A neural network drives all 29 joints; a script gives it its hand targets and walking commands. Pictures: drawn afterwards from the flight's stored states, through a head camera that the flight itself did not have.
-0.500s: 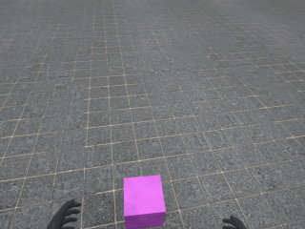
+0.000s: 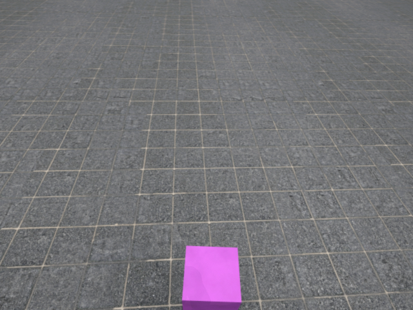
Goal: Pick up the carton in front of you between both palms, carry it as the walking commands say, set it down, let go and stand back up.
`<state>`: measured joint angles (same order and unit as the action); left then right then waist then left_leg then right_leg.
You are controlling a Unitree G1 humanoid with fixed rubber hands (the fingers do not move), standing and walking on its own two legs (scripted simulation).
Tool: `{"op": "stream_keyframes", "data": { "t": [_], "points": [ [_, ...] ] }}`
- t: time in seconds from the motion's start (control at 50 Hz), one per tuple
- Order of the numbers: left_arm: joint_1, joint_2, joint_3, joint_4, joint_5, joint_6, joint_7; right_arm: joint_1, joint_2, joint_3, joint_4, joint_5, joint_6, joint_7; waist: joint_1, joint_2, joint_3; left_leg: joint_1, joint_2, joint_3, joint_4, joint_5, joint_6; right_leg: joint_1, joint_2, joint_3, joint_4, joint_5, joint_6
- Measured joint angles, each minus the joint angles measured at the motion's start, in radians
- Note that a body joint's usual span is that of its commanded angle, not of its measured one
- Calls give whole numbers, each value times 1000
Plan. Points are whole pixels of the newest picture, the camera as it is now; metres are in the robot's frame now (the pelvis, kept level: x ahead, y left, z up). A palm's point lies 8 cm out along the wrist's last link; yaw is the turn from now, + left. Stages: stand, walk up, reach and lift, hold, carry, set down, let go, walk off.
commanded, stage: stand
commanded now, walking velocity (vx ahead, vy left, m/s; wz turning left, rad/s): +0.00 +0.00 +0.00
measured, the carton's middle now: (210, 283) +0.41 -0.02 -0.63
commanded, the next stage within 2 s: none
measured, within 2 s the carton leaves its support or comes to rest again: neither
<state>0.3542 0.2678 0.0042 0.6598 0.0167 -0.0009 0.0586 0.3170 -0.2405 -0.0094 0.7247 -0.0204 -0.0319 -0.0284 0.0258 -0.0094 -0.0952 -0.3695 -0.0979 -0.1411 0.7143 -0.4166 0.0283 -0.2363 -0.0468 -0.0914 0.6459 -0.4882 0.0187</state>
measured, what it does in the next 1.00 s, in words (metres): stands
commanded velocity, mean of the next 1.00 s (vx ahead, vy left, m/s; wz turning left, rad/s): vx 0.00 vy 0.00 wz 0.00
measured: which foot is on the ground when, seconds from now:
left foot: down 0.00-1.00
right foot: down 0.00-1.00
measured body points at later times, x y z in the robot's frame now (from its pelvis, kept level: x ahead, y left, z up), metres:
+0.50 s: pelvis -0.01 +0.00 +0.00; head -0.01 +0.01 +0.45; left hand +0.02 +0.28 -0.12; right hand +0.08 -0.26 -0.11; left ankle -0.03 +0.11 -0.72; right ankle -0.10 -0.12 -0.72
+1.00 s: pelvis -0.03 -0.01 +0.01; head -0.02 +0.00 +0.46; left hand -0.03 +0.27 -0.13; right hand +0.07 -0.26 -0.12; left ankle -0.03 +0.11 -0.72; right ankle -0.10 -0.12 -0.72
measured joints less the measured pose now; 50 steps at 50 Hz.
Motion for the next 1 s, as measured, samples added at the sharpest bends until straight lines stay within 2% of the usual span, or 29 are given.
{"op": "stream_keyframes", "data": {
  "t": [0.48, 1.0],
  "points": [
    [29, 16, 5, 67, 6, 34, -1, 20, -7, 3, 18, -3, 34, -12, -5, 5, 41, 7, -6, -41, -1, 26, -3, 40, -2, -52, -32, 23, -2],
    [34, 9, 2, 164, 9, 41, -13, 6, -7, 14, 62, 4, 43, -13, -1, 6, 73, 25, 1, -59, -35, 68, -17, 66, 4, -75, -63, 55, -14]
  ]
}}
